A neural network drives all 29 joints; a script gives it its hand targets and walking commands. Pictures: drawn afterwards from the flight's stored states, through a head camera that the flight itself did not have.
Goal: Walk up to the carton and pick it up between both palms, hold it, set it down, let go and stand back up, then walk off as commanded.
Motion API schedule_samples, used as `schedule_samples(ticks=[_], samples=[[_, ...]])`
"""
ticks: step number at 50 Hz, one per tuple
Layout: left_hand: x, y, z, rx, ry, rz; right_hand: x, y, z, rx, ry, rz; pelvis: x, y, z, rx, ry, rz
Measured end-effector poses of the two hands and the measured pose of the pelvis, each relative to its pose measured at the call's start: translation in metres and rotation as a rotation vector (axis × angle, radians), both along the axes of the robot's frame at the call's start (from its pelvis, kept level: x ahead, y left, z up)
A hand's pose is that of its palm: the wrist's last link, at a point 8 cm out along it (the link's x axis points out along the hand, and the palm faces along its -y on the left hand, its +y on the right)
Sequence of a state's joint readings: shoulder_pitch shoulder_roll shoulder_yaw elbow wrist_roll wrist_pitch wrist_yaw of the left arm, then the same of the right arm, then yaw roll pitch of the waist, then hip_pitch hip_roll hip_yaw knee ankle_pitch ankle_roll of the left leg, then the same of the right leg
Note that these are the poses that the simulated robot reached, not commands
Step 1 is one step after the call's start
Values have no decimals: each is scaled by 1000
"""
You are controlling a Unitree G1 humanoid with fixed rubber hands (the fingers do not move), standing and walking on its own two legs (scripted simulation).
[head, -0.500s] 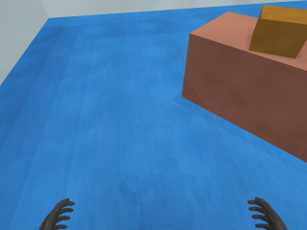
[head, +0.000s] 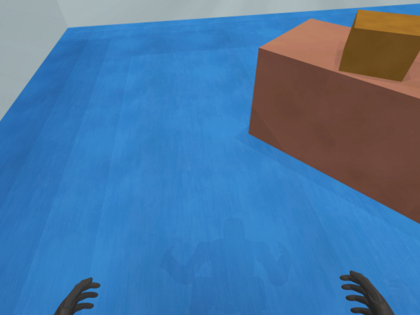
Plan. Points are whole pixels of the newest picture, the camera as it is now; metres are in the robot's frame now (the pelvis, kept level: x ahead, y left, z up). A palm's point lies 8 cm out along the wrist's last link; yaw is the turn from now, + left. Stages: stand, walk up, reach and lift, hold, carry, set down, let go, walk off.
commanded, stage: stand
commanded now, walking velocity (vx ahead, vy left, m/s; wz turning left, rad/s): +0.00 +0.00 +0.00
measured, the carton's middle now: (378, 44) +1.25 -0.76 -0.02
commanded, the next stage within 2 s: walk up in 0.38 s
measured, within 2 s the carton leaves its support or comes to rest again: neither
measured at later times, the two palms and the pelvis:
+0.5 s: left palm out of the picture +0.13 +0.30 -0.07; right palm out of the picture +0.14 -0.28 -0.06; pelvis -0.01 +0.00 +0.00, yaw +0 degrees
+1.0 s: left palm (116, 274) +0.22 +0.21 -0.04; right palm out of the picture +0.10 -0.43 -0.07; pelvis +0.04 -0.08 +0.00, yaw -14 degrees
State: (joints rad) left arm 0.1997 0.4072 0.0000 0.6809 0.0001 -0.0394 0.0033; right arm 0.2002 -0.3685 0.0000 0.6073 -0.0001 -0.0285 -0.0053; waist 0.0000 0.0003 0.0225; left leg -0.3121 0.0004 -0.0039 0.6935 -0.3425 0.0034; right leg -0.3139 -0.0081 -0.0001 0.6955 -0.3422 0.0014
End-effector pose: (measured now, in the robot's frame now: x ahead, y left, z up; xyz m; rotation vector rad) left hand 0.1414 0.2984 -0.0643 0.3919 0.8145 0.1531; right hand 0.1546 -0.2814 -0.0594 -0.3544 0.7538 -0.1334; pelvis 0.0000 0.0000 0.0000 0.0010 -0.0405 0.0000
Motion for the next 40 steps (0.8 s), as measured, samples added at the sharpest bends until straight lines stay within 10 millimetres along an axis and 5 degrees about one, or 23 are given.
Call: schedule_samples(ticks=[30,34,40], samples=[[-19,3,-3,-4,57,8,-17,-4,-1,-1,37,-11,-9,0,5,1,8,-3],[-10,0,3,1,119,-65,-28,-27,5,-23,12,-44,-7,-3,8,10,27,-59],[33,-17,21,65,134,-187,-51,-84,10,-77,34,-113,6,-29,9,36,31,-139]])
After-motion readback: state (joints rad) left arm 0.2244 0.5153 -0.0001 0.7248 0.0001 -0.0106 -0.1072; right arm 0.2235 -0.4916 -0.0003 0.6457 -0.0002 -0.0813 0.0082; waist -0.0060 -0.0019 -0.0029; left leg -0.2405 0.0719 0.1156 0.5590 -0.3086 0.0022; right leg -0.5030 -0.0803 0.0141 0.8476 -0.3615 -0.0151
